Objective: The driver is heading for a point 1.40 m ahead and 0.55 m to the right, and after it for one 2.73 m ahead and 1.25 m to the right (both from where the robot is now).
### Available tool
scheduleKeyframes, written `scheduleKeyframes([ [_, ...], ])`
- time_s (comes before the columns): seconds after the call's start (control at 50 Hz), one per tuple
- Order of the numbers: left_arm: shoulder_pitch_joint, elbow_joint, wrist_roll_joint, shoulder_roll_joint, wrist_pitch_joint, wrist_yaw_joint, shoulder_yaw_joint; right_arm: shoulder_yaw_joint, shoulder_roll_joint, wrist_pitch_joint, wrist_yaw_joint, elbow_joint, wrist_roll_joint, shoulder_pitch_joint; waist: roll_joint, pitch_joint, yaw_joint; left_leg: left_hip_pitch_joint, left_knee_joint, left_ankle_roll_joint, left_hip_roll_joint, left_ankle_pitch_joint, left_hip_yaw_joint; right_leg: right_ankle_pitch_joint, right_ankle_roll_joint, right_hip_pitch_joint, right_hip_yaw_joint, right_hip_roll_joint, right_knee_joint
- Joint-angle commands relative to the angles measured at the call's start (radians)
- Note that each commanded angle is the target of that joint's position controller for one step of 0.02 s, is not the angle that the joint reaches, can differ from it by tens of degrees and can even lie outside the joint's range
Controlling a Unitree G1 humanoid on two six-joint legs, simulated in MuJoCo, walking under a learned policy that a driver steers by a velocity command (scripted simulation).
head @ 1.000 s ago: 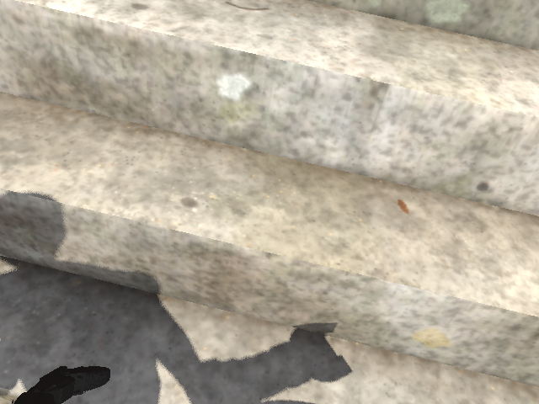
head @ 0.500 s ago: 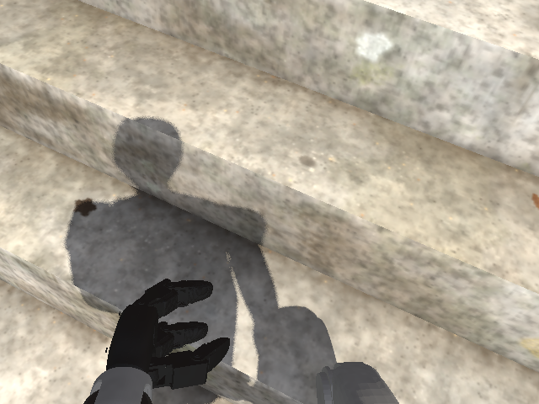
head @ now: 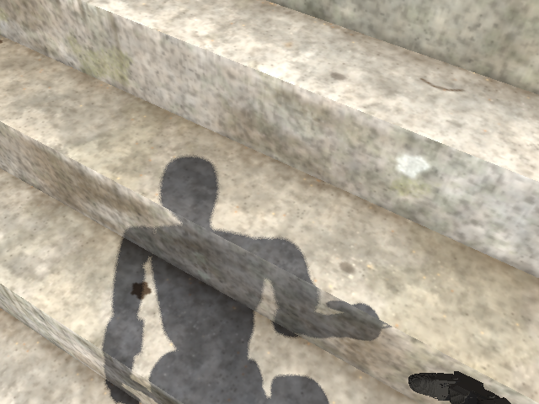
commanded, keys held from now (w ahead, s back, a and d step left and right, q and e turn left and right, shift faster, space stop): w+e+shift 0.66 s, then w+shift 0.34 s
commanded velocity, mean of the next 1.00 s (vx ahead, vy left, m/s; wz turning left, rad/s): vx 0.94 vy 0.00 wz -0.74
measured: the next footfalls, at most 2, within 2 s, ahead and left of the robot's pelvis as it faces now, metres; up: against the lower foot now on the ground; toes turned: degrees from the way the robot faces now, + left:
left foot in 0.06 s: +0.10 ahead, +0.18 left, -0.02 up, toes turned +0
right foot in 0.42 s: +0.14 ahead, +0.01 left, -0.01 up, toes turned -20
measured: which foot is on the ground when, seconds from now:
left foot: up 0.00-0.04, down 0.06-0.40, up 0.42-0.78, down 0.80-1.00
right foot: down 0.00-0.06, up 0.08-0.40, down 0.42-0.78, up 0.80-1.00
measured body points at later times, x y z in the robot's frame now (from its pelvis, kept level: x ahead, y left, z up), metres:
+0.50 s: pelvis +0.13 +0.06 +0.00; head +0.11 +0.05 +0.45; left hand +0.30 +0.31 -0.09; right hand +0.32 -0.20 -0.02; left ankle +0.11 +0.21 -0.49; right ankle +0.10 +0.03 -0.68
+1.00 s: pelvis +0.37 -0.01 +0.23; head +0.36 -0.01 +0.68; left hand +0.71 -0.05 +0.23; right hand +0.20 -0.22 +0.09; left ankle +0.43 +0.07 -0.47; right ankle +0.28 -0.13 -0.19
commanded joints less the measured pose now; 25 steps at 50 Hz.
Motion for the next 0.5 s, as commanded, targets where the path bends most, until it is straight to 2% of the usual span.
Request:
scheduleKeyframes([
  [0.02, -0.142, -0.144, 0.016, 0.179, -0.007, 0.014, 0.051, 0.001, -0.042, -0.025, 0.007, -0.116, 0.018, -0.085, -0.074, -0.022, -0.037, 0.105, -0.282, 0.005, 0.021, -0.136, -0.035, -0.099, -0.117, -0.044, 0.421, -0.135, -0.33],
  [0.04, -0.177, -0.163, 0.014, 0.184, 0.003, 0.011, 0.053, 0.003, -0.043, -0.031, 0.007, -0.095, 0.037, -0.014, -0.076, -0.045, -0.071, 0.263, -0.449, 0.011, 0.005, -0.152, 0.003, -0.088, -0.093, -0.099, 0.366, -0.09, -0.28],
  [0.06, -0.189, -0.169, 0.023, 0.169, 0.026, 0.005, 0.047, -0.004, -0.061, -0.036, -0.001, -0.016, 0.08, 0.191, 0.009, -0.105, -0.171, 0.582, -0.755, -0.038, -0.06, -0.166, 0.201, -0.092, -0.079, -0.177, 0.195, 0.013, -0.161],
  [0.08, -0.225, -0.209, 0.029, 0.121, 0.033, -0.004, 0.043, -0.028, -0.108, -0.063, -0.02, 0.06, 0.08, 0.341, 0.164, -0.16, -0.204, 0.909, -0.837, -0.064, -0.033, 0.15, 0.16, 0.021, -0.022, -0.318, 0.074, 0.105, 0.15],
  [0.1, -0.258, -0.302, 0.017, 0.056, 0.017, -0.026, 0.021, -0.045, -0.198, -0.089, -0.025, 0.111, 0.03, 0.333, 0.44, -0.245, -0.129, 1.166, -0.805, -0.034, 0.112, 0.152, -0.094, 0.099, 0.086, -0.557, -0.103, 0.171, 0.476],
  [0.12, -0.221, -0.311, 0.044, 0.02, 0.001, -0.019, 0.002, -0.049, -0.194, -0.089, -0.05, 0.045, 0.006, 0.173, 0.399, -0.266, -0.016, 1.087, -0.7, 0.007, 0.239, 0.422, -0.235, 0.144, 0.134, -0.632, -0.037, 0.085, 0.779],
  [0.14, -0.196, -0.297, 0.038, 0.026, 0.003, -0.019, -0.003, -0.041, -0.16, -0.084, -0.069, 0.0, -0.01, 0.119, 0.246, -0.323, -0.002, 0.947, -0.754, 0.041, 0.309, 0.323, -0.293, 0.192, 0.156, -0.528, -0.075, 0.051, 0.889],
  [0.16, -0.226, -0.314, 0.012, 0.073, 0.017, -0.033, 0.014, -0.034, -0.139, -0.083, -0.081, 0.006, -0.02, 0.064, 0.147, -0.205, 0.04, 0.803, -0.774, 0.061, 0.273, 0.461, -0.203, 0.17, 0.161, -0.472, -0.077, 0.012, 0.846],
  [0.18, -0.234, -0.386, 0.002, 0.105, 0.036, -0.054, 0.016, -0.052, -0.21, -0.103, -0.099, 0.001, -0.018, -0.001, 0.174, -0.122, 0.092, 0.7, -0.855, 0.111, 0.362, 0.5, -0.287, 0.128, 0.137, -0.471, -0.004, -0.038, 0.753],
  [0.2, -0.334, -0.439, 0.021, 0.117, 0.072, -0.057, 0.014, -0.067, -0.211, -0.119, -0.109, 0.011, -0.008, -0.015, 0.12, -0.053, 0.084, 0.553, -0.875, 0.12, 0.396, 0.378, -0.321, 0.224, 0.111, -0.449, 0.097, -0.077, 0.903],
  [0.22, -0.335, -0.46, 0.016, 0.116, 0.102, -0.058, 0.01, -0.065, -0.213, -0.126, -0.105, 0.01, -0.01, -0.044, 0.101, -0.043, 0.108, 0.53, -0.88, 0.115, 0.396, 0.27, -0.313, 0.277, 0.083, -0.464, 0.132, -0.084, 0.917],
  [0.24, -0.314, -0.449, 0.009, 0.127, 0.116, -0.054, 0.012, -0.064, -0.209, -0.125, -0.098, 0.019, -0.021, -0.045, 0.055, -0.057, 0.118, 0.568, -0.882, 0.102, 0.362, 0.266, -0.248, 0.32, 0.069, -0.463, 0.086, -0.065, 0.918],
  [0.26, -0.28, -0.443, 0.022, 0.154, 0.111, -0.053, 0.017, -0.071, -0.232, -0.133, -0.087, 0.035, -0.027, -0.04, 0.039, -0.085, 0.132, 0.629, -0.906, 0.092, 0.342, 0.255, -0.204, 0.354, 0.056, -0.451, 0.042, -0.056, 0.858],
  [0.28, -0.27, -0.434, 0.021, 0.167, 0.109, -0.054, 0.023, -0.075, -0.238, -0.134, -0.084, 0.048, -0.032, -0.04, 0.016, -0.084, 0.139, 0.657, -0.915, 0.082, 0.321, 0.281, -0.156, 0.358, 0.05, -0.437, 0.007, -0.051, 0.802],
  [0.3, -0.292, -0.449, 0.016, 0.17, 0.109, -0.056, 0.022, -0.078, -0.25, -0.129, -0.082, 0.065, -0.038, -0.032, 0.009, -0.071, 0.137, 0.674, -0.927, 0.067, 0.302, 0.318, -0.107, 0.359, 0.043, -0.416, -0.021, -0.053, 0.693],
  [0.32, -0.294, -0.453, -0.009, 0.175, 0.104, -0.062, 0.015, -0.071, -0.257, -0.115, -0.084, 0.071, -0.033, -0.031, 0.022, -0.048, 0.127, 0.649, -0.964, 0.059, 0.259, 0.419, -0.001, 0.196, 0.044, -0.302, -0.134, -0.008, 0.392],
  [0.34, -0.194, -0.43, -0.011, 0.169, 0.103, -0.062, 0.014, -0.073, -0.277, -0.104, -0.092, 0.06, -0.024, -0.115, 0.036, -0.049, 0.19, 0.552, -0.877, 0.04, 0.201, 0.727, 0.156, 0.134, 0.035, -0.064, -0.205, 0.03, 0.187],
  [0.36, -0.073, -0.388, -0.027, 0.178, 0.104, -0.051, 0.016, -0.075, -0.296, -0.081, -0.101, 0.078, -0.021, -0.098, 0.029, -0.099, 0.213, 0.524, -0.732, 0.057, 0.145, 0.849, 0.23, 0.128, 0.007, 0.106, -0.251, 0.085, 0.011],
  [0.38, 0.146, -0.338, -0.019, 0.208, 0.093, -0.047, 0.031, -0.06, -0.23, -0.083, -0.098, 0.051, -0.031, -0.144, 0.097, -0.171, 0.267, 0.498, -0.512, 0.096, 0.137, 0.943, 0.195, 0.263, -0.015, 0.315, -0.262, 0.074, -0.102],
  [0.4, 0.259, -0.263, -0.031, 0.2, 0.071, -0.048, 0.04, -0.045, -0.183, -0.061, -0.082, 0.041, -0.017, -0.221, -0.016, -0.153, 0.347, 0.397, -0.127, 0.081, 0.034, 0.57, 0.252, 0.413, -0.098, 0.43, -0.192, 0.072, -0.391],
  [0.42, 0.223, -0.178, -0.024, 0.167, 0.058, -0.06, 0.032, 0.001, -0.012, -0.047, -0.047, -0.009, -0.03, -0.333, -0.2, -0.023, 0.304, -0.038, 0.391, 0.065, -0.105, -0.151, 0.206, 0.434, -0.17, 0.466, -0.046, 0.049, -0.247],
  [0.44, 0.114, -0.198, -0.032, 0.128, 0.035, -0.074, -0.003, 0.04, 0.132, -0.053, -0.045, -0.099, -0.048, -0.402, -0.143, 0.055, 0.17, -0.151, 0.739, 0.054, -0.109, -0.086, 0.054, 0.446, -0.168, 0.284, 0.144, 0.047, -0.217],
  [0.46, -0.072, -0.253, -0.021, 0.166, 0.032, -0.056, -0.011, 0.048, 0.11, -0.055, -0.032, -0.187, -0.088, -0.25, -0.137, -0.009, -0.024, -0.298, 0.628, 0.003, -0.106, 0.004, -0.068, 0.206, -0.217, 0.321, 0.64, -0.049, -0.524],
  [0.48, -0.128, -0.273, -0.017, 0.211, 0.017, -0.039, 0.005, 0.04, 0.003, -0.073, -0.011, -0.216, -0.094, -0.257, -0.087, 0.068, -0.044, -0.418, 0.64, -0.036, -0.086, 0.03, -0.037, -0.122, -0.248, 0.238, 0.9, -0.166, -0.778],
  [0.5, -0.115, -0.258, -0.007, 0.215, -0.011, -0.034, 0.006, 0.025, -0.068, -0.086, -0.006, -0.211, -0.088, -0.275, 0.0, 0.133, -0.04, -0.5, 0.704, -0.043, -0.07, 0.069, -0.028, -0.159, -0.263, 0.223, 0.949, -0.203, -0.834],
])
Keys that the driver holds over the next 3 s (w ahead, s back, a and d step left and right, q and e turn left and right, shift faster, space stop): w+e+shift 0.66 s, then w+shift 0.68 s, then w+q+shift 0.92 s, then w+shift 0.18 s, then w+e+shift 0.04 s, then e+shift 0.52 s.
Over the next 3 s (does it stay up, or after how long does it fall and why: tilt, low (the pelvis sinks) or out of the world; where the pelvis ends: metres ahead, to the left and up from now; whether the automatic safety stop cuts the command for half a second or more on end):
stays up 1.33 -0.33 1.10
